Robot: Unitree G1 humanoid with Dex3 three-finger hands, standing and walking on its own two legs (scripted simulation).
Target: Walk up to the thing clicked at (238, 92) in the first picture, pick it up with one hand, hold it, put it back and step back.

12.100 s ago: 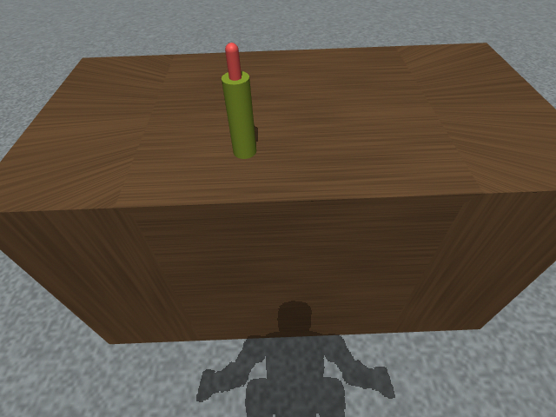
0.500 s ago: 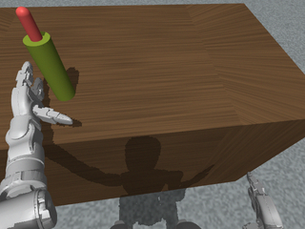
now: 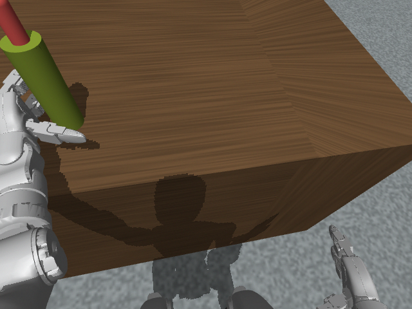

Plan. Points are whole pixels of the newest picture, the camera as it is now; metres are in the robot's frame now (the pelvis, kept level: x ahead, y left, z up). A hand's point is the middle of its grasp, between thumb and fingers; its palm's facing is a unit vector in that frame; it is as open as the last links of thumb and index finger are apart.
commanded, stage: close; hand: left
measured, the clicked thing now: (40, 73) +0.51 +0.24 +0.16
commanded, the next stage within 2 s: settle in 0.42 s
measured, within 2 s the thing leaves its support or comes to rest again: leaves its support in 0.74 s
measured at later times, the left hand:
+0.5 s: hand (50, 107) +0.50 +0.25 +0.09, palm faces +0.21 -0.98 +0.03, open 8.3 cm
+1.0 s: hand (46, 87) +0.50 +0.24 +0.14, palm faces +0.21 -0.98 +0.01, open 8.6 cm
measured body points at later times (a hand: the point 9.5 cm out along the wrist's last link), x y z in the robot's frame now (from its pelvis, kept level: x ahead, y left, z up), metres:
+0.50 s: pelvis +0.01 +0.00 +0.00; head +0.11 +0.03 +0.44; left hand +0.48 +0.30 +0.09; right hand +0.17 -0.26 -0.03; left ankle +0.03 +0.12 -0.68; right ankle +0.00 -0.14 -0.68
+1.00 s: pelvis +0.01 +0.00 +0.01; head +0.09 +0.02 +0.45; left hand +0.48 +0.29 +0.14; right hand +0.16 -0.26 -0.03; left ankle +0.03 +0.12 -0.68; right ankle +0.00 -0.14 -0.68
